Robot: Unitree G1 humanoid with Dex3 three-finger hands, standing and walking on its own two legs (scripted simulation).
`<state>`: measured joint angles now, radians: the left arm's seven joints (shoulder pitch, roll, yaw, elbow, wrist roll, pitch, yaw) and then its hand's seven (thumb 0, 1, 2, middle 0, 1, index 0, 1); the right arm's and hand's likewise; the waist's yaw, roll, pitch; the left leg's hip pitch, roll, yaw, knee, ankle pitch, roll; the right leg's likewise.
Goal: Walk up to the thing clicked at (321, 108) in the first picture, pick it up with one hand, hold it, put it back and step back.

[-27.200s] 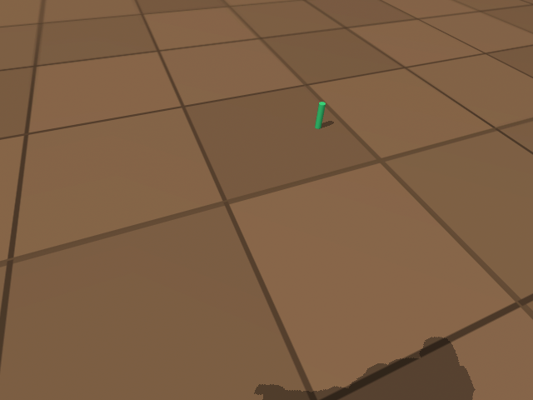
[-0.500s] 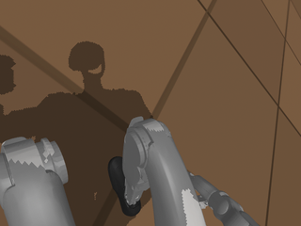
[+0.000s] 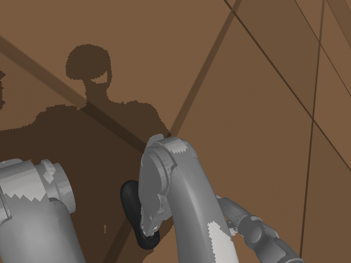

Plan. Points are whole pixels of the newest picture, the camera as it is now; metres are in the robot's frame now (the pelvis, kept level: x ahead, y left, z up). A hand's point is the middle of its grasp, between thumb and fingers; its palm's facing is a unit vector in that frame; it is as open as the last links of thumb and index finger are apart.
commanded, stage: loosen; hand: left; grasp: from the side
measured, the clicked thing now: out of the picture +0.44 +0.28 -0.19
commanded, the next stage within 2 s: open in 0.12 s
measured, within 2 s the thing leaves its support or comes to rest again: rests again in 0.26 s
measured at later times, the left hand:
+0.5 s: hand out of the picture +0.44 +0.27 -0.17, palm faces +0.26 -0.96 +0.03, open 8.8 cm
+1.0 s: hand out of the picture +0.43 +0.34 -0.10, palm faces +0.30 -0.95 -0.05, open 14.7 cm
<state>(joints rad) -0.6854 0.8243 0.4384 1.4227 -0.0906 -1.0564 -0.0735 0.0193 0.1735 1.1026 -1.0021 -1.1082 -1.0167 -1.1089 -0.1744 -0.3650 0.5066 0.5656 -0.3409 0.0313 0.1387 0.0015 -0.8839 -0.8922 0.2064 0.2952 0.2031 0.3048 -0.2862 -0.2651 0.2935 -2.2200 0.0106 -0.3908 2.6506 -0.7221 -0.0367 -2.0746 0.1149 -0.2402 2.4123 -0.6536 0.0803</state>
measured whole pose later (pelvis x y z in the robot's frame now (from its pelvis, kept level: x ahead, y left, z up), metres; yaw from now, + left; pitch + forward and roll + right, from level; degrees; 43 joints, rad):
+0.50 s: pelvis +0.00 +0.00 +0.00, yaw -1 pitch +13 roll -18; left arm -0.68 0.83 0.44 1.42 -0.12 -1.07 -0.10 0.01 0.03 0.56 -0.81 -0.70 -0.82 -0.69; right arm -0.18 -0.37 0.52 0.55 -0.34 0.03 0.13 0.00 -0.90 -0.89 0.21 0.30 0.20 0.31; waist -0.28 -0.27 0.29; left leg -2.22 0.01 -0.40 2.65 -0.72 -0.02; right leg -2.06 0.12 -0.25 2.40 -0.65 0.08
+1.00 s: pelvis +0.00 +0.00 +0.02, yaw +1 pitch +18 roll -17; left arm -0.64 0.83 0.46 1.15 -0.12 -0.88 -0.17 0.00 -0.25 0.22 -0.30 -0.22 -0.30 -0.22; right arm -0.07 -0.34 0.42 0.57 -0.26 0.08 0.12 0.00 -0.89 -0.89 0.21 0.30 0.21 0.31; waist -0.22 -0.19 0.18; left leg -2.23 0.02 -0.34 2.59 -0.71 -0.01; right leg -2.07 0.10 -0.22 2.37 -0.66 0.06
